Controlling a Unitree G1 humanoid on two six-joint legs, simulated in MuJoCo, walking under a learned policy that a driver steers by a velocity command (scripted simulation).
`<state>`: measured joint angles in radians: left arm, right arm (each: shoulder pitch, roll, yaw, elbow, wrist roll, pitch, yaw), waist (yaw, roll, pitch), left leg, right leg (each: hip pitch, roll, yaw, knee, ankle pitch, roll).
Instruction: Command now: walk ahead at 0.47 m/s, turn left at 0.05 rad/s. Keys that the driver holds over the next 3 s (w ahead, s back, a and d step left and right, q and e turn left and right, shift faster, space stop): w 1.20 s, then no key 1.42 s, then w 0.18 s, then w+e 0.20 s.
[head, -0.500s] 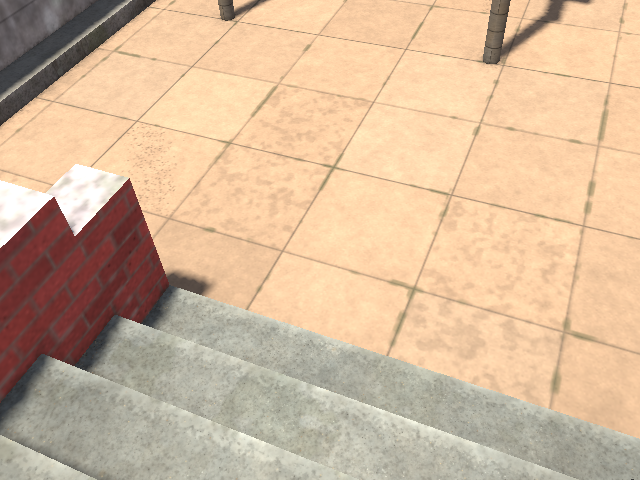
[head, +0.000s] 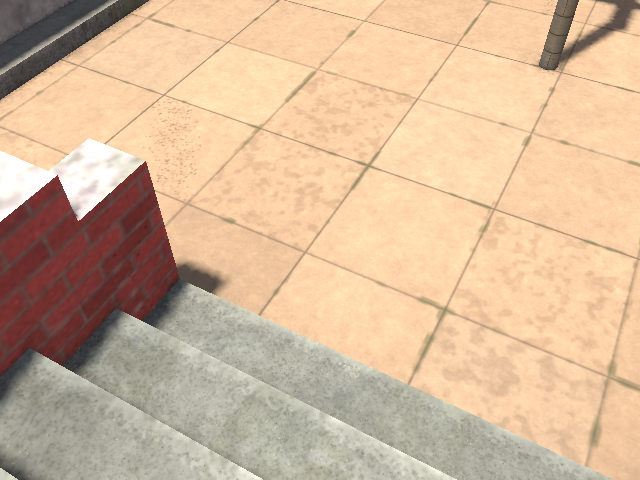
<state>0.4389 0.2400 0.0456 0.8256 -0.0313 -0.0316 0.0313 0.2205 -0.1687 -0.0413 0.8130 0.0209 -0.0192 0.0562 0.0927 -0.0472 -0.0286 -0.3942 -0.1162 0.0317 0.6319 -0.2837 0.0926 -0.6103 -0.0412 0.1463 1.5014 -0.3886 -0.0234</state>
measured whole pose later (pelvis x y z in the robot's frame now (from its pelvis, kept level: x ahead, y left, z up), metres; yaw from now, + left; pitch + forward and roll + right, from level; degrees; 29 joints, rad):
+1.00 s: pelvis +0.53 -0.07 -0.31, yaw -1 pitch +2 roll -2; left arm 0.54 0.20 0.05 1.02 -0.04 -0.06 0.02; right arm 0.05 -0.19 -0.03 0.78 0.00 -0.07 0.06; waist 0.08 0.03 -0.01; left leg -0.39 -0.01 0.00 0.44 -0.07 0.10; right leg -0.25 0.11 0.09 1.63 -0.84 -0.06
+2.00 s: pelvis +0.81 -0.08 -0.48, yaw -2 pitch -1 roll +3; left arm 0.35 0.15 0.01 0.93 0.01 0.05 0.04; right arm 0.15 -0.10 0.00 0.85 0.02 0.01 -0.08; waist 0.01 -0.07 -0.01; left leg -0.69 0.02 -0.01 1.52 -0.34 0.08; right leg -0.28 -0.02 0.08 0.55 -0.26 -0.03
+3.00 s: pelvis +0.90 -0.05 -0.46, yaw -6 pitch +3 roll +4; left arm 0.63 0.10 0.00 1.07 -0.01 -0.01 0.06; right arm 0.05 -0.12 -0.05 0.91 0.04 -0.08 0.00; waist 0.12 -0.07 -0.06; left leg -0.51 -0.02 0.08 0.92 -0.11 0.04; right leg -0.11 -0.09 0.08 0.31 -0.26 -0.02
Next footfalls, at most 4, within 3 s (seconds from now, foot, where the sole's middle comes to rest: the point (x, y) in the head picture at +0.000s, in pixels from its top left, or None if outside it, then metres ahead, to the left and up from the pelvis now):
0.36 right None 0.27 -0.19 -0.92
0.96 left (351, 471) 0.66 0.02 -1.09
1.48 right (421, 429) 0.86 -0.19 -1.25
1.82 left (330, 410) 0.83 0.08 -1.10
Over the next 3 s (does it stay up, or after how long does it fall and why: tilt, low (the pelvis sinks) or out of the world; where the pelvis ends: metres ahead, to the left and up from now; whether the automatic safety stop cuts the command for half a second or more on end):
stays up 0.90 -0.05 -0.46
